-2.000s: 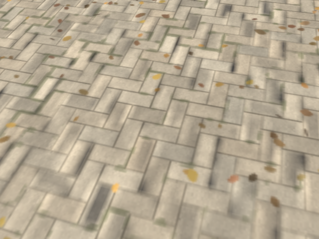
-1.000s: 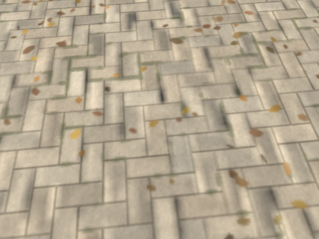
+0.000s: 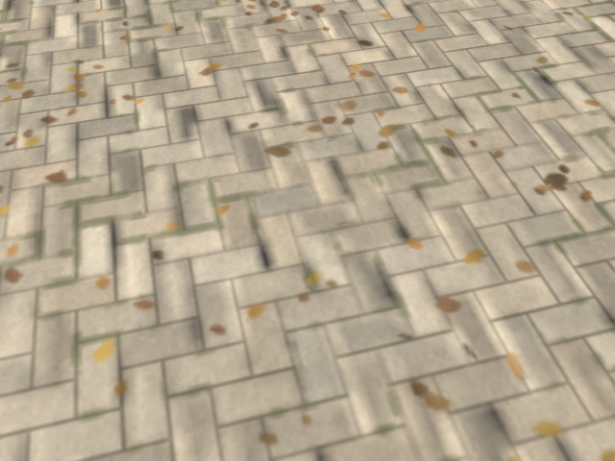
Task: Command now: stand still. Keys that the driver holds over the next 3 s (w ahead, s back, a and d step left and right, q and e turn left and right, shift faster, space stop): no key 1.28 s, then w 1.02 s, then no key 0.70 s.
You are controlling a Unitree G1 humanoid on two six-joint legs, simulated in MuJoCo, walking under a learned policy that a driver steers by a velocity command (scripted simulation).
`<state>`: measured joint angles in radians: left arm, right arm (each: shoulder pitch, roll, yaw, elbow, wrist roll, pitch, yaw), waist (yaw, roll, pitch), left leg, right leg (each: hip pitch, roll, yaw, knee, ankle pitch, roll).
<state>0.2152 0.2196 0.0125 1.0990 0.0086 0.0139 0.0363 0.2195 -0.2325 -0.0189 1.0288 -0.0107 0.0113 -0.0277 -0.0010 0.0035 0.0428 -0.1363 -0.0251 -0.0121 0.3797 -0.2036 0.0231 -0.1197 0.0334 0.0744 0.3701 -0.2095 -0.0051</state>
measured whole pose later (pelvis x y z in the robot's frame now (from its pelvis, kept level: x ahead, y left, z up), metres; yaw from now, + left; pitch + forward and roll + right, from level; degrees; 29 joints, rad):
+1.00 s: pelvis +0.01 +0.00 +0.00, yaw +0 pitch -1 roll +0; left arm 0.29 0.15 -0.01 1.17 0.01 0.00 0.05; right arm 0.29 -0.15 0.00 1.15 -0.01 0.00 -0.04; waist 0.00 0.00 0.03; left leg -0.16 -0.03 -0.02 0.41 -0.22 0.02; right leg -0.15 0.03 0.07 0.40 -0.23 0.00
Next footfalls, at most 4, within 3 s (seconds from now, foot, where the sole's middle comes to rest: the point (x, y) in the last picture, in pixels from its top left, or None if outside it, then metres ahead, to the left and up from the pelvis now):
1.98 left None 0.42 0.04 -0.78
2.50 right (364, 380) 0.72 -0.10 -0.78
2.88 left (280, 401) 0.66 0.10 -0.78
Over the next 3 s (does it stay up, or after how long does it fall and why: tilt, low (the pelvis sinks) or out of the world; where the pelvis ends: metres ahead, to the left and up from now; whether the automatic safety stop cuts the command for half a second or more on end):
stays up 0.63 -0.02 0.00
